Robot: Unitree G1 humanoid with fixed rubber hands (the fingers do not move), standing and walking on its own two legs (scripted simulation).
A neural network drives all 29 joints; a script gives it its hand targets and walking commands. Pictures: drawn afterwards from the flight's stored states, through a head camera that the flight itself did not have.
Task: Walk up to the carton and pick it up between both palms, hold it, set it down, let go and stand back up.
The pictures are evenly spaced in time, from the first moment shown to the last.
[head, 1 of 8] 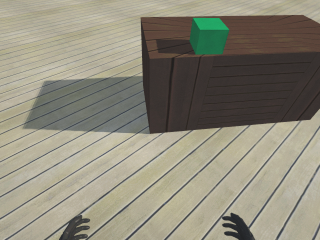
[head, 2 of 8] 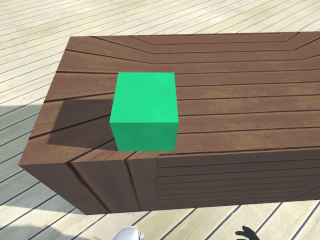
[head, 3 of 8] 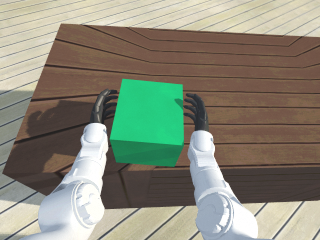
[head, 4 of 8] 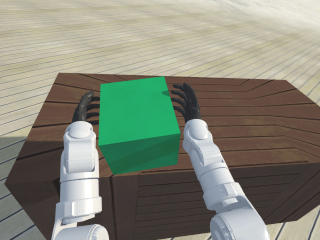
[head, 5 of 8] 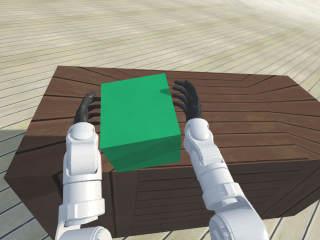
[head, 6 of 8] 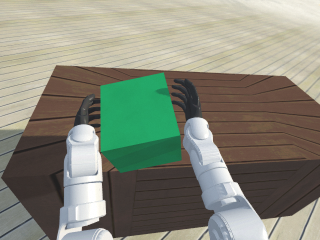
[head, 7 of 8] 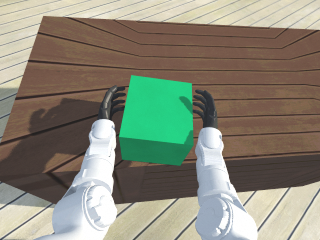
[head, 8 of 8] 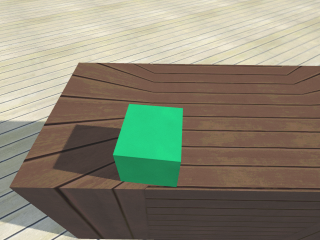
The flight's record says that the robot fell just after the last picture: no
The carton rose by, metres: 0.16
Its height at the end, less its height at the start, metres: +0.00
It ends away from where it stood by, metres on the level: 0.05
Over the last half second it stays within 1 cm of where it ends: yes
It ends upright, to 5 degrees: yes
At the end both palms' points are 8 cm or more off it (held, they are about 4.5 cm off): yes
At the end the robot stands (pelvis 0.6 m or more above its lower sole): yes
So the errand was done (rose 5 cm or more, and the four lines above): yes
